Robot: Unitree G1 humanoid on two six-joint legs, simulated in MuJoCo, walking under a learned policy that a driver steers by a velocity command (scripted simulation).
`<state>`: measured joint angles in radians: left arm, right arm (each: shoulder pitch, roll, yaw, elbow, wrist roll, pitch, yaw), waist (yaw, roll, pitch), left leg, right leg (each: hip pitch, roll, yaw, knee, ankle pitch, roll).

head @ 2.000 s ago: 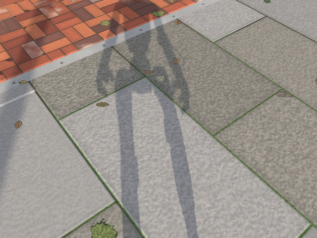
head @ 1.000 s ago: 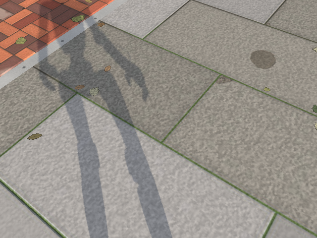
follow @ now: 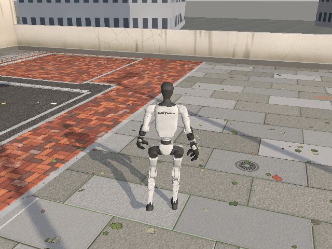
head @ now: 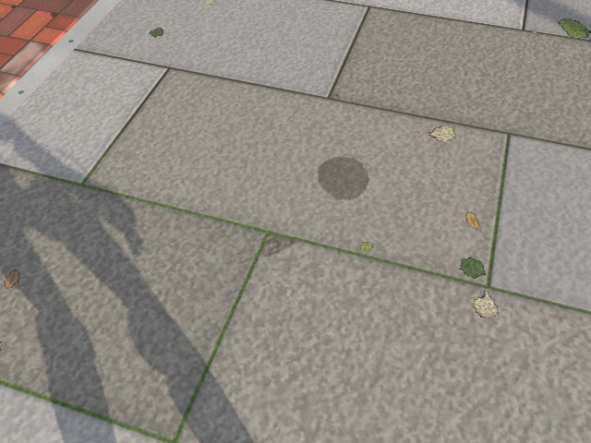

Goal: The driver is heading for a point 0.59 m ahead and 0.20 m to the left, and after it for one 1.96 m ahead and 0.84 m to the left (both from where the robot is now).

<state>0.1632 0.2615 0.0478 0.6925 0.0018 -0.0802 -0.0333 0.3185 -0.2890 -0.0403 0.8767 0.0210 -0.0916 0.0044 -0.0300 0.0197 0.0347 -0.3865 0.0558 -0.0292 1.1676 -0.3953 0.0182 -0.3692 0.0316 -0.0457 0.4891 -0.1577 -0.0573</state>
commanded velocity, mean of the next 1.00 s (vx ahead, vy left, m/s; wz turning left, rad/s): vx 0.14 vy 0.00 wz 0.12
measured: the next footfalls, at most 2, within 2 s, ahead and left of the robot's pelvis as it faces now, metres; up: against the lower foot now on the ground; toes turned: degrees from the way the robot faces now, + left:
left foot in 0.32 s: +0.27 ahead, +0.12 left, +0.00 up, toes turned +4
right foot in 1.18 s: +0.33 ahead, -0.11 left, +0.00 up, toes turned +21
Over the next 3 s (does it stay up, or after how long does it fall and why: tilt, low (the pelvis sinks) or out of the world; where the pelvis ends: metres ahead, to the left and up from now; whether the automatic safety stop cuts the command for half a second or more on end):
stays up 0.73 0.51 0.01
